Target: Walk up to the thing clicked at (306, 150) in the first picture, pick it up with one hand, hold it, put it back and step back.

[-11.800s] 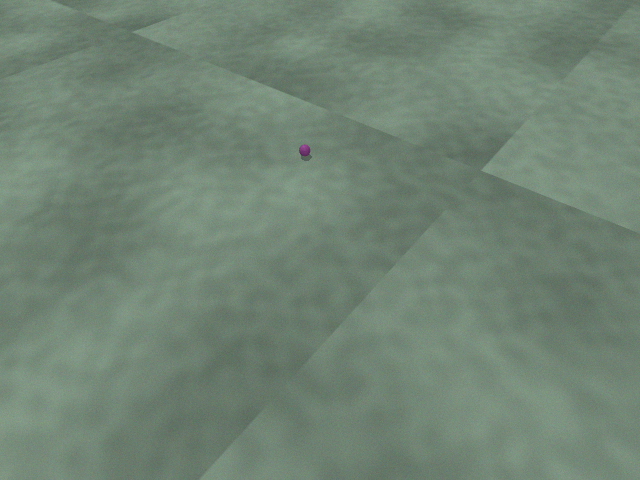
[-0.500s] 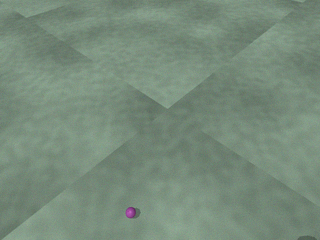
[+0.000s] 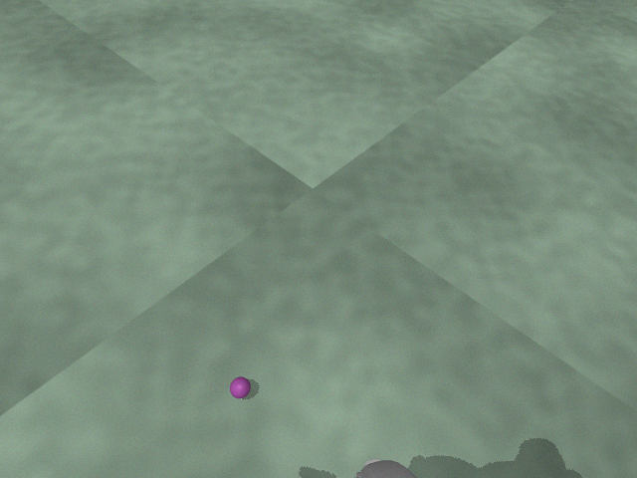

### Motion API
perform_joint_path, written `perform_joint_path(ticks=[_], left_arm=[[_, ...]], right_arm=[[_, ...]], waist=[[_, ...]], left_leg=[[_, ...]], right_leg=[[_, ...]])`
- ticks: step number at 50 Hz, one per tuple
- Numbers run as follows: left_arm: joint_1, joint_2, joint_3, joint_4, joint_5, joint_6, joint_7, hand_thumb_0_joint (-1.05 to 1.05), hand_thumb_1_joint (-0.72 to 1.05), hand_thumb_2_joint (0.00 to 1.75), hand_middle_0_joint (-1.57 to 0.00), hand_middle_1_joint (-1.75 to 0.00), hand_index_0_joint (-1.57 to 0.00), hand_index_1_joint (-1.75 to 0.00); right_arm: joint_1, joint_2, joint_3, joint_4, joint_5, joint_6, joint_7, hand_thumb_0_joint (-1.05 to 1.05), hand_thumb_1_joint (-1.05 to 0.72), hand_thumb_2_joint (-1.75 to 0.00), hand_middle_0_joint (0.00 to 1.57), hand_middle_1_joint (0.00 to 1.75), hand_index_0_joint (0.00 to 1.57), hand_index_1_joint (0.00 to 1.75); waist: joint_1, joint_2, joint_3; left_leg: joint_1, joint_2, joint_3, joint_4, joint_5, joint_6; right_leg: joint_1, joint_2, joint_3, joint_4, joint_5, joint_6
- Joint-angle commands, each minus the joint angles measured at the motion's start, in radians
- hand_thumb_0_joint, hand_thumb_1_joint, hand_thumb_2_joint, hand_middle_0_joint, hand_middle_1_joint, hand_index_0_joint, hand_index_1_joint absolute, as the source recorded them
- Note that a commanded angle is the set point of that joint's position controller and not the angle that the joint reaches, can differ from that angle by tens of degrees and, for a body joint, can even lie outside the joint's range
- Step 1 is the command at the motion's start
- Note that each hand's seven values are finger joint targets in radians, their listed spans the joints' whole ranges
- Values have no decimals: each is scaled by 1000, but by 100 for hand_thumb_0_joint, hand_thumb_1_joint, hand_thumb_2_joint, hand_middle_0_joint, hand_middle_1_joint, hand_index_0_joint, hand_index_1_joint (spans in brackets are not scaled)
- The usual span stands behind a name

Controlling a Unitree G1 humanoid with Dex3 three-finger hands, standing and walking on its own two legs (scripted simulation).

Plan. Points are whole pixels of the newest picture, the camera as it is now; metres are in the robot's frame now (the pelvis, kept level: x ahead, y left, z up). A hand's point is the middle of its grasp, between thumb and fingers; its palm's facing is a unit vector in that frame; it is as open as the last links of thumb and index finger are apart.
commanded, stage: walk up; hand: left
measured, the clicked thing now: (240, 387) +0.47 +0.21 -0.73
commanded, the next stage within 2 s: none
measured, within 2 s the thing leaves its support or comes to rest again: neither
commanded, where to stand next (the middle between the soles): +0.09 -0.03 m, yaw +0 degrees
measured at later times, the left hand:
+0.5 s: hand out of the picture +0.15 +0.22 -0.13, palm faces -0.03 -0.90 -0.43, open 7.4 cm
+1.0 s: hand out of the picture +0.05 +0.25 -0.17, palm faces -0.09 -0.93 -0.36, open 7.4 cm
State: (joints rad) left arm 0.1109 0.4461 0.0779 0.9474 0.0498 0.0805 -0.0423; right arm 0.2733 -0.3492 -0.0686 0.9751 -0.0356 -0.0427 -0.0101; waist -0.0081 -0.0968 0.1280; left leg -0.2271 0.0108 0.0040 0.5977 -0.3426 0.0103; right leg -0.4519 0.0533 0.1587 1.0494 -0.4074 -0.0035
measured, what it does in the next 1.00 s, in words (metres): steps on the spot: right foot, then left foot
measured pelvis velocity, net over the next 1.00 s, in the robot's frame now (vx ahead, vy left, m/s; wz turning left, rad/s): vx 0.00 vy -0.03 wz -0.06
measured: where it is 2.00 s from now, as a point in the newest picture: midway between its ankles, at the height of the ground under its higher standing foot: outside the picture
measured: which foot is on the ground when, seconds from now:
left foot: down 0.00-0.22, up 0.24-0.62, down 0.64-1.00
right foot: up 0.00-0.20, down 0.22-0.66, up 0.68-1.00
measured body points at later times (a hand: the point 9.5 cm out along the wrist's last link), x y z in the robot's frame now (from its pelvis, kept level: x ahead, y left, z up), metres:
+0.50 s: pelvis +0.04 -0.05 +0.00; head +0.08 -0.07 +0.44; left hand +0.15 +0.26 -0.10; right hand +0.11 -0.36 -0.14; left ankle +0.07 +0.10 -0.68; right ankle +0.05 -0.17 -0.73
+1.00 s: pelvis +0.00 -0.03 -0.01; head +0.02 -0.01 +0.44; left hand +0.06 +0.30 -0.14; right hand +0.08 -0.36 -0.09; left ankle +0.06 +0.11 -0.73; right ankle -0.03 -0.15 -0.72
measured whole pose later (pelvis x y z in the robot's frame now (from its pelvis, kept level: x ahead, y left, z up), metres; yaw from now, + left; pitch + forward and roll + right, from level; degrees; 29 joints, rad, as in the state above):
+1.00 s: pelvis +0.00 -0.03 -0.01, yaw -4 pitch -3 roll +0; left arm 0.28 0.43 0.08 0.93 0.04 0.03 -0.04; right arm 0.24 -0.41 -0.06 0.82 -0.04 -0.03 0.02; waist 0.02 -0.04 0.09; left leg -0.36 0.07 0.02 0.69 -0.30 0.02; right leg -0.27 0.00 0.00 0.77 -0.57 -0.03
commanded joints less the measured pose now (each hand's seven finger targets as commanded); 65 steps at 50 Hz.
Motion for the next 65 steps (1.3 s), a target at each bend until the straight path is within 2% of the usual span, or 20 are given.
perform_joint_path(ticks=[1,9,10,12,13,17,21,26,31,32,34,38,43,47,50,51,52,53,58,65], left_arm=[[-87,190,43,-130,-13,-62,-16,0,90,90,-20,-30,-20,-30],[178,124,45,-49,-25,-118,-1,0,90,90,-20,-30,-20,-30],[243,155,55,-32,-24,-124,15,0,90,90,-20,-30,-20,-30],[210,294,69,-81,-18,-132,32,0,90,90,-20,-30,-20,-30],[157,296,68,-99,-23,-125,31,0,90,90,-20,-30,-20,-30],[84,209,38,-120,-37,-147,53,0,90,90,-20,-30,-20,-30],[93,226,45,-138,-46,-137,85,0,90,90,-20,-30,-20,-30],[79,219,46,-177,-36,-114,105,0,90,90,-20,-30,-20,-30],[9,201,23,-199,-55,-83,96,0,90,90,-20,-30,-20,-30],[24,154,11,-203,-64,-75,94,0,90,90,-20,-30,-20,-30],[24,156,20,-191,-62,-51,115,0,90,90,-20,-30,-20,-30],[94,163,28,-135,-53,-49,85,0,90,90,-20,-30,-20,-30],[88,185,46,-137,-12,-62,22,0,90,90,-20,-30,-20,-30],[159,180,59,-111,-7,-87,9,0,90,90,-20,-30,-20,-30],[321,136,62,-57,-11,-110,11,0,90,90,-20,-30,-20,-30],[371,178,75,-47,2,-121,23,0,90,90,-20,-30,-20,-30],[352,287,95,-77,8,-131,33,0,90,90,-20,-30,-20,-30],[259,328,92,-112,9,-132,34,0,90,90,-20,-30,-20,-30],[211,233,64,-119,-24,-171,43,0,90,90,-20,-30,-20,-30],[165,202,31,-137,-51,-143,69,0,90,90,-20,-30,-20,-30]], right_arm=[[101,-354,-101,-109,-2,-48,-15,0,-90,-90,20,30,20,30],[2,-307,-55,-199,8,-3,20,0,-90,-90,20,30,20,30],[31,-236,-30,-203,22,4,15,0,-90,-90,20,30,20,30],[36,-200,-12,-227,37,18,-3,0,-90,-90,20,30,20,30],[24,-276,-42,-202,31,22,-15,0,-90,-90,20,30,20,30],[120,-247,-33,-125,37,40,-3,0,-90,-90,20,30,20,30],[55,-237,-37,-159,24,81,1,0,-90,-90,20,30,20,30],[-2,-243,-48,-210,26,87,2,0,-90,-90,20,30,20,30],[43,-235,-56,-176,21,56,5,0,-90,-90,20,30,20,30],[22,-294,-73,-191,3,50,1,0,-90,-90,20,30,20,30],[14,-423,-97,-214,23,48,6,0,-90,-90,20,30,20,30],[-85,-315,-66,-210,26,17,-31,0,-90,-90,20,30,20,30],[11,-366,-83,-192,-4,-11,-13,0,-90,-90,20,30,20,30],[2,-381,-85,-212,-7,-10,5,0,-90,-90,20,30,20,30],[-102,-328,-60,-232,-2,12,18,0,-90,-90,20,30,20,30],[-88,-249,-36,-236,8,20,15,0,-90,-90,20,30,20,30],[-123,-168,-9,-271,20,23,12,0,-90,-90,20,30,20,30],[-181,-267,-37,-256,17,20,-3,0,-90,-90,20,30,20,30],[10,-265,-41,-156,25,9,24,0,-90,-90,20,30,20,30],[-43,-218,-26,-167,34,36,21,0,-90,-90,20,30,20,30]], waist=[[-81,257,-70],[50,274,-88],[79,119,-130],[62,-92,-140],[51,-16,-75],[-4,-10,-58],[13,-59,-58],[26,-91,-143],[-26,-47,-208],[-19,90,-216],[-54,288,-265],[29,190,-215],[-38,256,-141],[-17,307,-101],[85,281,-105],[109,116,-95],[118,-128,-20],[108,1,92],[30,42,11],[35,-79,-53]], left_leg=[[321,276,-353,-311,-17,200],[-35,148,-50,-57,343,130],[-95,99,-16,122,281,86],[-296,-40,-89,407,-249,20],[-269,-13,-152,505,-268,19],[-204,12,-179,401,-116,-2],[-225,-15,-159,439,-133,-20],[-252,-16,-108,403,-127,-14],[-14,-35,15,-87,226,6],[58,83,-166,-100,517,52],[42,400,-576,-142,758,315],[37,273,-334,-98,365,219],[87,266,-412,-255,-322,211],[26,286,-397,-265,-303,239],[-200,160,-176,-129,-231,139],[-341,86,-97,86,-240,75],[-551,-78,0,337,-259,2],[-518,-35,-167,423,-203,1],[-392,-8,-160,356,-16,-7],[-133,-15,-7,110,67,11]], right_leg=[[-234,-48,13,-134,-16,14],[362,-5,-256,-615,168,-17],[471,-46,-186,-676,220,-18],[403,-435,400,-819,93,-186],[291,-452,395,-790,80,-265],[255,-309,54,-709,394,-186],[262,-380,29,-582,959,-236],[311,-364,-9,-480,987,-241],[225,-248,-89,-240,682,-129],[103,-158,-118,-130,460,-62],[-5,20,-27,185,-331,-23],[-38,-26,36,191,-110,-34],[-52,-48,-87,-117,-176,-7],[13,-68,-144,-262,-210,-32],[335,-32,-231,-584,-8,-57],[448,-91,-80,-681,-79,-69],[375,-361,422,-882,-422,-140],[194,-465,523,-919,-497,-224],[338,-323,105,-784,124,-152],[296,-289,-111,-532,895,-142]])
